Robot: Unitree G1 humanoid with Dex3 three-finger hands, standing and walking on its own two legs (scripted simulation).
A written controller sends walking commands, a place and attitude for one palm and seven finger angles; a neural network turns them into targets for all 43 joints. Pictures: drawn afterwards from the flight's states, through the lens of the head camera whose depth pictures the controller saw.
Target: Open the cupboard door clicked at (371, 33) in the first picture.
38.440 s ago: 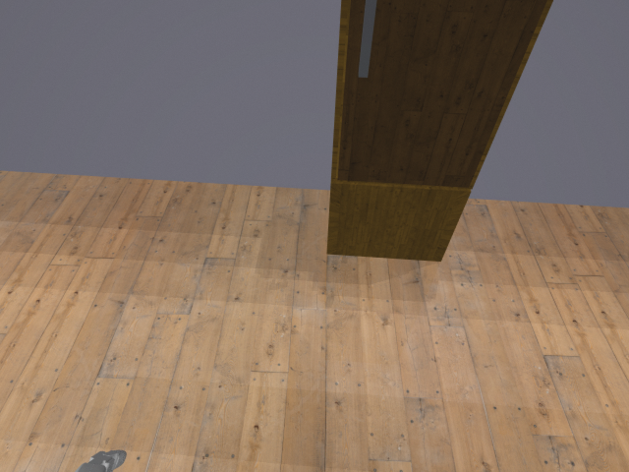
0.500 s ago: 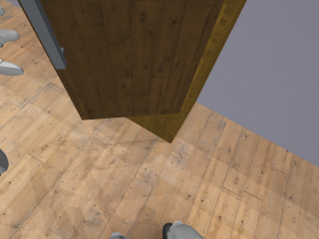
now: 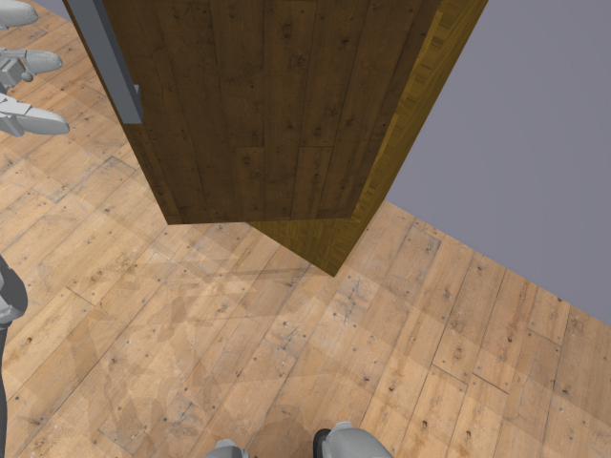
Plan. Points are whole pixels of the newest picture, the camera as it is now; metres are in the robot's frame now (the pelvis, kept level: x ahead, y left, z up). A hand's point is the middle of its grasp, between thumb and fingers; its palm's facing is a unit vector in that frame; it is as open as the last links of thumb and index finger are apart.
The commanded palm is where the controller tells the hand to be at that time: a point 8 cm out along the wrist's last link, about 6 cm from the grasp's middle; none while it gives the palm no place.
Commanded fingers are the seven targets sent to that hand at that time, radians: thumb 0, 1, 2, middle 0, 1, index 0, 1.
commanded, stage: move the hooked fingers beside the handle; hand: left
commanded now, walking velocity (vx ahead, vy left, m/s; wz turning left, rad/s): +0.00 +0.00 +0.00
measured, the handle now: (112, 48) +0.58 +0.18 +0.15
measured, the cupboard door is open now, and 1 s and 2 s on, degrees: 38 38 38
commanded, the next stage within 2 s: slide the fingers in behind the handle in 0.78 s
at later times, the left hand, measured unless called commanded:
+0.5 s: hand (24, 74) +0.53 +0.26 +0.15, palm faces -0.01 -1.00 +0.00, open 14.0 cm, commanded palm +0.51 +0.30 +0.14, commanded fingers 0.00 -0.50 0.30 -0.30 -1.20 -0.30 -1.20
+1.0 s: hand (44, 75) +0.53 +0.24 +0.15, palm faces -0.02 -1.00 +0.00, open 14.0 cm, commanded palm +0.51 +0.29 +0.15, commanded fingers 0.00 -0.50 0.30 -0.30 -1.20 -0.30 -1.20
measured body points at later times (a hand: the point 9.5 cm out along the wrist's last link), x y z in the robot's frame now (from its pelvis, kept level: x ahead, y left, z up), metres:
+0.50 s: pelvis +0.00 +0.00 +0.00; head +0.13 +0.02 +0.43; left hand +0.53 +0.32 +0.15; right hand -0.06 -0.26 -0.09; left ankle -0.02 +0.10 -0.71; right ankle +0.01 -0.14 -0.71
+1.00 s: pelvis +0.00 +0.00 +0.00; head +0.12 +0.02 +0.43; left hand +0.53 +0.29 +0.16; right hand -0.01 -0.27 -0.10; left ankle -0.02 +0.10 -0.71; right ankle +0.01 -0.14 -0.71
